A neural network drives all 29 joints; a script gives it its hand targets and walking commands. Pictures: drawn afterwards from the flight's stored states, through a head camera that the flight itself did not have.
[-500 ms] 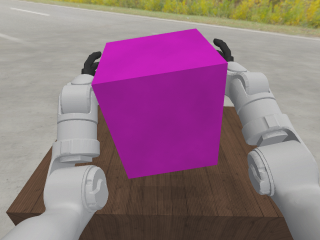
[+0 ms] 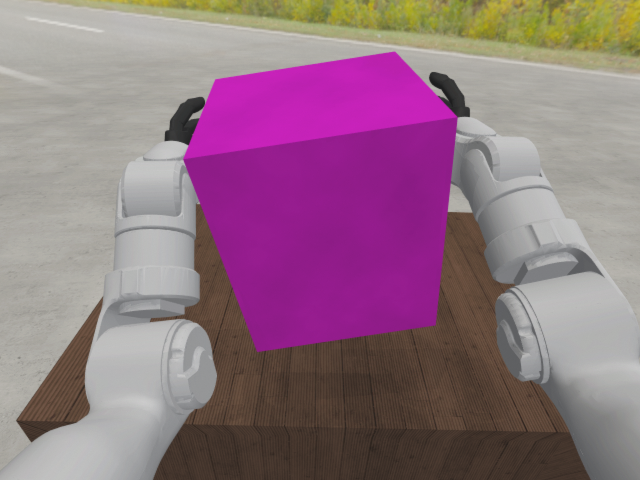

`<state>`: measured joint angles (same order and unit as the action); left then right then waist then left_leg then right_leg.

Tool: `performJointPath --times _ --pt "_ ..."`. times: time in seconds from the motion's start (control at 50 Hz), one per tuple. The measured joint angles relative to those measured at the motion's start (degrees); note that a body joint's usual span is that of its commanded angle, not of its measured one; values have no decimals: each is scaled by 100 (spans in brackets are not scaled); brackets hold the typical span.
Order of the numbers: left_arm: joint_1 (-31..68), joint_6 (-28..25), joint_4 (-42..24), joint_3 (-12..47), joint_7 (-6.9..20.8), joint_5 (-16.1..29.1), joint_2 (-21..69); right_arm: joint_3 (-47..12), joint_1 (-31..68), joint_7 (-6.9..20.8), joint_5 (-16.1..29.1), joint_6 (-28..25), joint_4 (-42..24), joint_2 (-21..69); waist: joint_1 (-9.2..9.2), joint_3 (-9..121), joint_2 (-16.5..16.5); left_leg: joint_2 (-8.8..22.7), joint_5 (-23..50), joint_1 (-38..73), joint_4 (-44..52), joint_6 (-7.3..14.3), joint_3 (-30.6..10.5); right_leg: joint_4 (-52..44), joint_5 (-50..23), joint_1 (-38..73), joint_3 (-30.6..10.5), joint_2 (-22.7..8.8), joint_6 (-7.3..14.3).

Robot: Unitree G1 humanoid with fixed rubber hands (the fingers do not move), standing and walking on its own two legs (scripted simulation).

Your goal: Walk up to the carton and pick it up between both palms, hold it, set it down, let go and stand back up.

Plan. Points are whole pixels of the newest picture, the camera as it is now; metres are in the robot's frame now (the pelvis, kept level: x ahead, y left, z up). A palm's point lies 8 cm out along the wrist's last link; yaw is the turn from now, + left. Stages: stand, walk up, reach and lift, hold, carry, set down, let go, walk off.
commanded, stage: hold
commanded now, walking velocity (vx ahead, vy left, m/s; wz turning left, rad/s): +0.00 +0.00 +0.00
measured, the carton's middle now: (325, 202) +0.35 -0.01 +0.26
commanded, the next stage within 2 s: none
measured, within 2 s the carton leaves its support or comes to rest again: neither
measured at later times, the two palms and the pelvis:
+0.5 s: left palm (180, 163) +0.38 +0.16 +0.30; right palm (447, 138) +0.38 -0.15 +0.33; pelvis +0.00 +0.00 +0.00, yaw +0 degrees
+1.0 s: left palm (183, 163) +0.38 +0.15 +0.30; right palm (450, 138) +0.38 -0.15 +0.33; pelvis +0.00 +0.00 +0.00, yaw +0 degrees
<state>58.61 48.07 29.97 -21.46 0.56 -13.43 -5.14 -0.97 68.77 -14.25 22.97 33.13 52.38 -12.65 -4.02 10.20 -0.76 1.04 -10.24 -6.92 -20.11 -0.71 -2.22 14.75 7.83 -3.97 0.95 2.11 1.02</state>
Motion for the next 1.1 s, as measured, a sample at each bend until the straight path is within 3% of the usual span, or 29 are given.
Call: performJointPath --times 1.1 --pt "-51 -6 -11 49 -51 59 13 -94 -35 -36 124 63 -35 -49 -23 60 -3 -15 -23 -37 -33 -10 -96 -15 12 0 -88 44 5"
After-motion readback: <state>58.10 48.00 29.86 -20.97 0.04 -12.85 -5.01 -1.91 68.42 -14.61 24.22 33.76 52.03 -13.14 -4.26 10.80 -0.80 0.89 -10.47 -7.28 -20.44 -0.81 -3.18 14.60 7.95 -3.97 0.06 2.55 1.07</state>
